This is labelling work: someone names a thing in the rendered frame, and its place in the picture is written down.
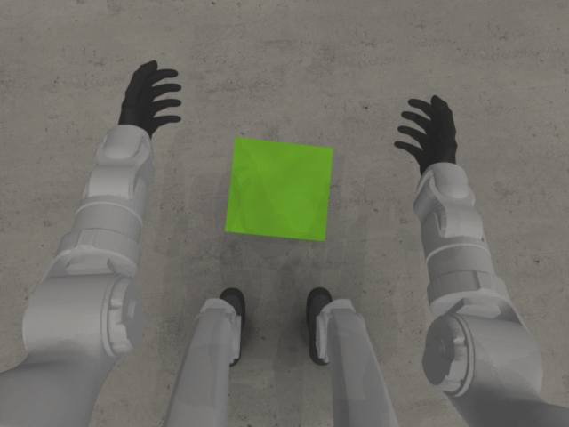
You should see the right robot thigh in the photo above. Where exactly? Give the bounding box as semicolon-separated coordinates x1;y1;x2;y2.
316;309;399;427

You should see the right robot forearm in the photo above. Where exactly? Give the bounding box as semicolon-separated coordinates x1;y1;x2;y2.
413;162;543;389

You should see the left robot upper arm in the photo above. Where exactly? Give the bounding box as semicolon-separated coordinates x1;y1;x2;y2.
0;273;146;427

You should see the robot left hand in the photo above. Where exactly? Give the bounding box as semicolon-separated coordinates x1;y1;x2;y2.
118;60;181;139

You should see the carton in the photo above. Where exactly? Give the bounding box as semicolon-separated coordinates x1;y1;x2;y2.
225;137;333;241

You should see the robot right hand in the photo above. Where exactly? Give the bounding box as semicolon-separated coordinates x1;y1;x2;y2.
394;95;457;176

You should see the left robot forearm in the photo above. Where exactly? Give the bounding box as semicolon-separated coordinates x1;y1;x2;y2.
22;125;155;351

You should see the left robot shin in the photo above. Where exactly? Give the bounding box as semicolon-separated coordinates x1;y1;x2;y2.
190;299;235;332

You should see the right robot upper arm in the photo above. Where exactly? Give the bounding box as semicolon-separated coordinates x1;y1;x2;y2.
422;313;569;427

